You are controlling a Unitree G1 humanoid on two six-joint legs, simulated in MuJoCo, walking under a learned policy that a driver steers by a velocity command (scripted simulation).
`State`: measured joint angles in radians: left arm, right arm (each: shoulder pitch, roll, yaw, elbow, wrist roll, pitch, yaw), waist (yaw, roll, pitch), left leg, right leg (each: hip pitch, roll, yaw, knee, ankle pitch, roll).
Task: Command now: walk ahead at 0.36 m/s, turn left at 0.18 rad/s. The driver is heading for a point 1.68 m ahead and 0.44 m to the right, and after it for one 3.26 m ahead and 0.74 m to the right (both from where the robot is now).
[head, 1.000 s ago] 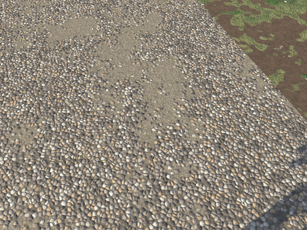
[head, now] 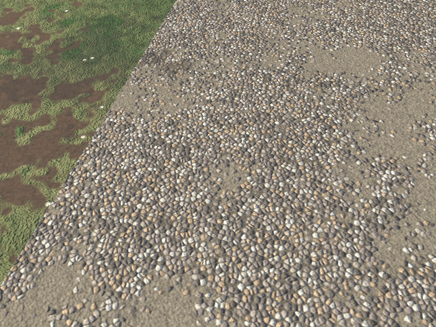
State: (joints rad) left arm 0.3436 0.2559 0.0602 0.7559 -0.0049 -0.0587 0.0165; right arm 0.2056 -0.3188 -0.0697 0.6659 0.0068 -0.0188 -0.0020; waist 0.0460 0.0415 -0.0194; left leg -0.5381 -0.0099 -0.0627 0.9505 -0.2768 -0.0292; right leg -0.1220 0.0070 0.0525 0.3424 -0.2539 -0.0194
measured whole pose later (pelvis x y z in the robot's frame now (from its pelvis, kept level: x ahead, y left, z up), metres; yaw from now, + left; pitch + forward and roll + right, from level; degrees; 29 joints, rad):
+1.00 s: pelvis +0.50 +0.03 +0.00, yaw +0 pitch +1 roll -2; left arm 0.32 0.27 0.04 0.81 0.01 -0.08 -0.02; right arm 0.15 -0.30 -0.04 0.72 -0.01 -0.07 0.00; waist 0.05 0.04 0.05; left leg -0.65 0.11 -0.05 0.81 -0.08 -0.03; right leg -0.11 0.07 -0.04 0.26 -0.17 -0.06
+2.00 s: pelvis +0.75 +0.02 -0.02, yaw -28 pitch +3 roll +3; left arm 0.50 0.28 0.07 0.83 -0.02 -0.01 0.04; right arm -0.01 -0.28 -0.07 0.74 0.02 -0.12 0.03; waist 0.10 0.00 0.00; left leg -0.40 -0.04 -0.01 0.45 -0.11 -0.01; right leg -0.02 -0.01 0.24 0.49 -0.49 -0.02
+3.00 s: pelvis +1.21 -0.32 -0.03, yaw -33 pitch +2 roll -1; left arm 0.34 0.30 0.07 0.83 0.00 -0.04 0.02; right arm 0.07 -0.28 -0.04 0.77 0.02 -0.07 0.06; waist 0.04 0.02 0.03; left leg -0.51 -0.01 0.04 0.55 -0.07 0.10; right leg 0.08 -0.01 -0.15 0.42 -0.48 0.01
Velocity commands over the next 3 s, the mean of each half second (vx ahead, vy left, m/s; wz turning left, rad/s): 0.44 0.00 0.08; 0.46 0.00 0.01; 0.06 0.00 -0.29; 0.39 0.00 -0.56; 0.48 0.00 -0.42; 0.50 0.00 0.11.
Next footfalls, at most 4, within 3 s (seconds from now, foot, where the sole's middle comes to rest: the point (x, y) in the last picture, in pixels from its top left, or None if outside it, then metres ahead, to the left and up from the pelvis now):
0.20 left None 0.18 0.15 -0.78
0.70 right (270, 326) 0.52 -0.06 -0.78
1.14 left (202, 256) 0.76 0.16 -0.78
1.52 right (266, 311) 0.57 -0.05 -0.78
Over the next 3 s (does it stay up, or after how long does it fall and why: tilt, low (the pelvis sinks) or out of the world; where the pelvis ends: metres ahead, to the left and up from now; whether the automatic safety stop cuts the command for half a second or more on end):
stays up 1.21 -0.32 -0.03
